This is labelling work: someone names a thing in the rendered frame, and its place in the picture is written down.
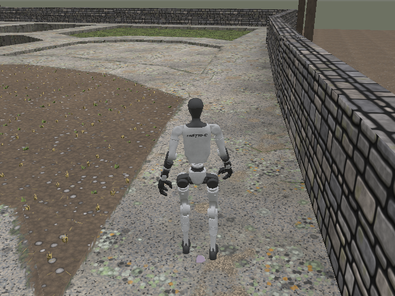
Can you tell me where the left robot forearm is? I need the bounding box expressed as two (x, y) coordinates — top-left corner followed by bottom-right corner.
(160, 151), (173, 181)

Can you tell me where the right robot hand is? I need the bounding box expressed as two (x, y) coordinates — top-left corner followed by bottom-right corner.
(218, 167), (233, 179)

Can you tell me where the right robot forearm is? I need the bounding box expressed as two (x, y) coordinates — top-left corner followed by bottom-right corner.
(220, 148), (231, 169)

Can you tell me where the robot head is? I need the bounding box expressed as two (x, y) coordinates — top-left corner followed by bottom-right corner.
(186, 98), (207, 128)

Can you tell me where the right robot upper arm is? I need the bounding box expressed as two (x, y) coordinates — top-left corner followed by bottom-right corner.
(209, 124), (227, 157)

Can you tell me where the left robot upper arm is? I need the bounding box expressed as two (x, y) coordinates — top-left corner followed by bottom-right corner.
(168, 125), (184, 160)

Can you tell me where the left robot hand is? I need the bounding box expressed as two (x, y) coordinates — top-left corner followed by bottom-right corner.
(158, 179), (172, 196)

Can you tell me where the right robot thigh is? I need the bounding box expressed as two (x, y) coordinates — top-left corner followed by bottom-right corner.
(206, 173), (219, 219)

